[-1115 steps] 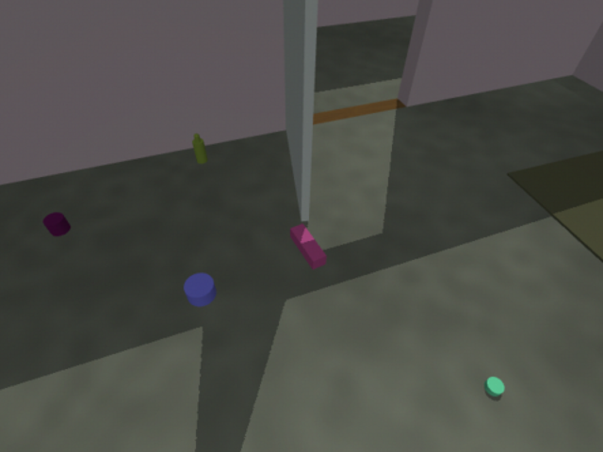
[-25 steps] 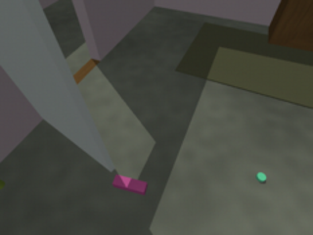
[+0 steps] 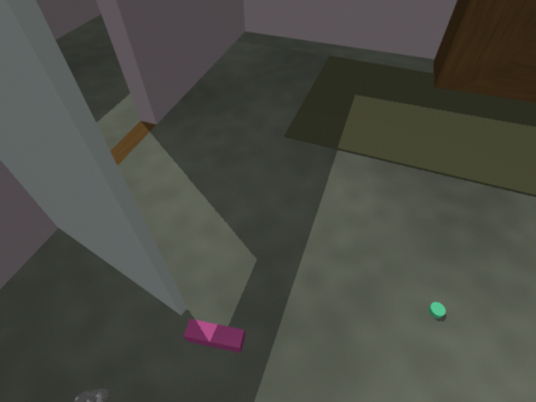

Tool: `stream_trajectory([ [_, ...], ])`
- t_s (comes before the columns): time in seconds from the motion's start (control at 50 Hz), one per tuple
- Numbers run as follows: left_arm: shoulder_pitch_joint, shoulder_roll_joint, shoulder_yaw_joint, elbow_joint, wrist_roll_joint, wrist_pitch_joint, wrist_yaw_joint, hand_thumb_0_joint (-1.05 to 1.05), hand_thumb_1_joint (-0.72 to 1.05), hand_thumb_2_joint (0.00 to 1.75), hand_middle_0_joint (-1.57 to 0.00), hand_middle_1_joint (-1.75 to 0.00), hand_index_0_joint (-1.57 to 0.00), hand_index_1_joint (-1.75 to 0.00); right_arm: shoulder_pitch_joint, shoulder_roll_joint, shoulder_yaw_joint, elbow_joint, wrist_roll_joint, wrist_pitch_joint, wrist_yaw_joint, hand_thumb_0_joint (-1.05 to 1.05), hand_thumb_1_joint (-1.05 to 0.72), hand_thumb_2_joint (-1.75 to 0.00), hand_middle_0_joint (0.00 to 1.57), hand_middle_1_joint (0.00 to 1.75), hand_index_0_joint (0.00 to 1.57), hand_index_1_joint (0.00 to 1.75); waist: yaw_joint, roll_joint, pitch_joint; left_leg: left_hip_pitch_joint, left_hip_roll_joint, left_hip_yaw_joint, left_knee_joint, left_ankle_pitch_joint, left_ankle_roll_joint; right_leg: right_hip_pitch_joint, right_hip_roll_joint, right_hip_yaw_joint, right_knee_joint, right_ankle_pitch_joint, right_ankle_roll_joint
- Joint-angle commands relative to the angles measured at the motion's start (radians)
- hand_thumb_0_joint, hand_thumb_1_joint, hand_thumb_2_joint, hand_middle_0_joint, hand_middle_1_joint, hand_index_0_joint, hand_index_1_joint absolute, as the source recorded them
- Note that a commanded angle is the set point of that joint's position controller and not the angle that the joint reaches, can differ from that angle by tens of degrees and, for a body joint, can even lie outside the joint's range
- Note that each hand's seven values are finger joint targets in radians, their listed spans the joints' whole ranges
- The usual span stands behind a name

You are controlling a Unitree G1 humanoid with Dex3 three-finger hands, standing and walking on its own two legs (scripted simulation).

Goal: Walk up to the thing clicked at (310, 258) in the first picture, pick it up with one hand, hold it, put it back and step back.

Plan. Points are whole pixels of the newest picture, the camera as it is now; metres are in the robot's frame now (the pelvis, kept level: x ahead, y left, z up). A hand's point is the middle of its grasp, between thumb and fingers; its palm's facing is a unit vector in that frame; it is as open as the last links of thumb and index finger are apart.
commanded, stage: walk up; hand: left
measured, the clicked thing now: (215, 335) +0.46 +0.23 -0.74
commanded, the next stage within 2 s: stand in 0.58 s
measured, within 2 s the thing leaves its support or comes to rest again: neither
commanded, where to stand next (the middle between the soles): +0.06 +0.00 m, yaw -2 degrees
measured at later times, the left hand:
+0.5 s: hand out of the picture +0.09 +0.27 -0.14, palm faces -0.05 -0.94 -0.35, open 7.3 cm
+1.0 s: hand out of the picture +0.11 +0.25 -0.14, palm faces -0.07 -0.94 -0.34, open 7.3 cm
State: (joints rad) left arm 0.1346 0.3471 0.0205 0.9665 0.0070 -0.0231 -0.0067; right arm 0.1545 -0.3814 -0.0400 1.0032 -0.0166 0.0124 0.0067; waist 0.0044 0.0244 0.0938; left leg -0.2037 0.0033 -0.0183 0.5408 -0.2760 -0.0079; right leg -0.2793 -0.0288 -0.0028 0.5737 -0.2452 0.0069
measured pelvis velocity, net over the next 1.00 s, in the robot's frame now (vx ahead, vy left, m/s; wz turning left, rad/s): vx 0.02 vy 0.00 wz -0.04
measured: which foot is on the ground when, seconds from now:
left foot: down 0.00-1.00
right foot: down 0.00-1.00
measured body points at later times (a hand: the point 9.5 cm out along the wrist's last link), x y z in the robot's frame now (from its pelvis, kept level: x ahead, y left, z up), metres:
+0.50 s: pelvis +0.00 +0.02 +0.01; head +0.03 +0.01 +0.46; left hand +0.10 +0.32 -0.12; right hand +0.09 -0.29 -0.12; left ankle +0.00 +0.13 -0.73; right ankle +0.04 -0.13 -0.73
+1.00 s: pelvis +0.02 +0.00 +0.02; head +0.03 -0.01 +0.47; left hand +0.12 +0.30 -0.11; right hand +0.08 -0.30 -0.12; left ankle +0.00 +0.13 -0.73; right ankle +0.04 -0.13 -0.73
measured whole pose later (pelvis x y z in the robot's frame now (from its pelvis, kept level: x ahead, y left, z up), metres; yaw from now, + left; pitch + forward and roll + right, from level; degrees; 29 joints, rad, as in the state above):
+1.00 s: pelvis +0.02 +0.00 +0.02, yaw -2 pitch -2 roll +0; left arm 0.10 0.35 0.00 1.12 0.01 -0.01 -0.01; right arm 0.11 -0.35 -0.02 1.15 -0.01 -0.01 0.01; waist -0.01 0.01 0.06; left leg -0.07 0.02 0.02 0.32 -0.21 -0.02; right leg -0.17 -0.01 0.03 0.35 -0.16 0.01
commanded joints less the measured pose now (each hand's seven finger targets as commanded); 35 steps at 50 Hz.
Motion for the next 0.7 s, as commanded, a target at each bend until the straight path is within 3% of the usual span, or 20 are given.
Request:
stream_trajectory([
  [0.0, -0.047, 0.218, 0.051, -0.03, -0.02, -0.002, 0.016, 0.0, 0.9, 0.9, -0.2, -0.3, -0.2, -0.3, -0.085, -0.24, -0.044, -0.043, 0.011, -0.033, -0.006, 0.0, -0.9, -0.9, 0.2, 0.3, 0.2, 0.3, 0.019, -0.008, -0.093, -0.051, 0.178, -0.172, -0.188, 0.058, 0.091, 0.085, -0.036, 0.079, -0.116, -0.006, -0.028],
  [0.04, -0.066, 0.218, 0.049, -0.017, -0.012, -0.007, 0.013, 0.0, 0.9, 0.9, -0.2, -0.3, -0.2, -0.3, -0.084, -0.2, -0.028, -0.024, 0.012, -0.035, -0.004, 0.0, -0.9, -0.9, 0.2, 0.3, 0.2, 0.3, 0.012, -0.021, -0.099, -0.031, 0.14, -0.117, -0.185, 0.086, 0.067, 0.107, -0.059, 0.103, -0.13, 0.091, -0.041],
  [0.1, -0.065, 0.225, 0.045, 0.016, -0.015, -0.01, 0.012, 0.0, 0.9, 0.9, -0.2, -0.3, -0.2, -0.3, -0.095, -0.202, -0.027, -0.005, 0.012, -0.036, -0.006, 0.0, -0.9, -0.9, 0.2, 0.3, 0.2, 0.3, 0.012, 0.026, -0.104, -0.016, 0.13, -0.099, -0.201, 0.128, 0.058, 0.126, -0.063, 0.094, -0.133, 0.206, -0.04],
  [0.18, -0.079, 0.221, 0.038, 0.042, -0.014, -0.005, 0.012, 0.0, 0.9, 0.9, -0.2, -0.3, -0.2, -0.3, -0.113, -0.2, -0.027, 0.008, 0.014, -0.032, -0.006, 0.0, -0.9, -0.9, 0.2, 0.3, 0.2, 0.3, 0.009, 0.02, -0.129, 0.035, 0.133, -0.079, -0.204, 0.16, 0.057, 0.138, -0.066, 0.089, -0.159, 0.233, -0.033],
  [0.32, -0.086, 0.217, 0.03, 0.083, -0.01, 0.003, 0.012, 0.0, 0.9, 0.9, -0.2, -0.3, -0.2, -0.3, -0.143, -0.198, -0.037, 0.025, 0.012, -0.026, -0.006, 0.0, -0.9, -0.9, 0.2, 0.3, 0.2, 0.3, 0.006, 0.014, -0.119, 0.068, 0.139, -0.067, -0.25, 0.112, 0.056, 0.117, -0.06, 0.086, -0.177, 0.204, -0.022],
  [0.38, -0.094, 0.219, 0.031, 0.084, -0.007, 0.0, 0.013, 0.0, 0.9, 0.9, -0.2, -0.3, -0.2, -0.3, -0.132, -0.192, -0.037, 0.033, 0.014, -0.024, -0.006, 0.0, -0.9, -0.9, 0.2, 0.3, 0.2, 0.3, -0.001, -0.011, -0.142, 0.092, 0.133, -0.044, -0.233, 0.155, 0.054, 0.13, -0.071, 0.091, -0.183, 0.253, -0.025],
  [0.44, -0.093, 0.226, 0.031, 0.086, -0.005, 0.0, 0.014, 0.0, 0.9, 0.9, -0.2, -0.3, -0.2, -0.3, -0.14, -0.195, -0.036, 0.031, 0.015, -0.02, -0.005, 0.0, -0.9, -0.9, 0.2, 0.3, 0.2, 0.3, -0.002, -0.02, -0.13, 0.09, 0.126, -0.036, -0.226, 0.123, 0.051, 0.114, -0.075, 0.103, -0.185, 0.255, -0.027],
  [0.54, -0.088, 0.229, 0.034, 0.091, 0.0, 0.002, 0.013, 0.0, 0.9, 0.9, -0.2, -0.3, -0.2, -0.3, -0.142, -0.195, -0.036, 0.036, 0.016, -0.016, -0.002, 0.0, -0.9, -0.9, 0.2, 0.3, 0.2, 0.3, -0.002, -0.039, -0.118, 0.088, 0.122, -0.036, -0.228, 0.06, 0.051, 0.089, -0.074, 0.122, -0.199, 0.2, -0.034],
  [0.56, -0.079, 0.207, 0.015, 0.101, 0.007, -0.003, 0.011, 0.0, 0.9, 0.9, -0.2, -0.3, -0.2, -0.3, -0.132, -0.164, -0.022, 0.05, 0.01, -0.019, 0.0, 0.0, -0.9, -0.9, 0.2, 0.3, 0.2, 0.3, -0.013, -0.04, -0.16, 0.088, 0.122, -0.066, -0.26, 0.007, 0.039, 0.122, -0.088, 0.136, -0.252, 0.096, -0.029],
  [0.58, -0.084, 0.213, 0.016, 0.097, 0.009, -0.004, 0.009, 0.0, 0.9, 0.9, -0.2, -0.3, -0.2, -0.3, -0.14, -0.168, -0.022, 0.05, 0.007, -0.023, 0.001, 0.0, -0.9, -0.9, 0.2, 0.3, 0.2, 0.3, -0.01, -0.041, -0.122, 0.078, 0.117, -0.065, -0.278, -0.022, 0.038, 0.098, -0.085, 0.148, -0.27, 0.038, -0.024],
  [0.62, -0.091, 0.219, 0.016, 0.099, 0.01, -0.008, 0.009, 0.0, 0.9, 0.9, -0.2, -0.3, -0.2, -0.3, -0.136, -0.174, -0.022, 0.063, 0.006, -0.027, 0.003, 0.0, -0.9, -0.9, 0.2, 0.3, 0.2, 0.3, -0.011, -0.047, -0.095, 0.092, 0.117, -0.066, -0.276, -0.003, 0.034, 0.071, -0.084, 0.15, -0.295, -0.002, -0.021],
  [0.66, -0.085, 0.228, 0.017, 0.099, 0.007, -0.014, 0.011, 0.0, 0.9, 0.9, -0.2, -0.3, -0.2, -0.3, -0.125, -0.18, -0.024, 0.069, 0.007, -0.031, 0.004, 0.0, -0.9, -0.9, 0.2, 0.3, 0.2, 0.3, -0.015, -0.059, -0.103, 0.114, 0.118, -0.061, -0.27, 0.055, 0.034, 0.079, -0.09, 0.148, -0.298, 0.046, -0.02],
  [0.68, -0.076, 0.223, 0.015, 0.099, 0.007, -0.018, 0.01, 0.0, 0.9, 0.9, -0.2, -0.3, -0.2, -0.3, -0.123, -0.181, -0.023, 0.067, 0.006, -0.034, 0.004, 0.0, -0.9, -0.9, 0.2, 0.3, 0.2, 0.3, -0.016, -0.051, -0.127, 0.135, 0.121, -0.055, -0.262, 0.1, 0.035, 0.098, -0.094, 0.141, -0.286, 0.124, -0.021],
])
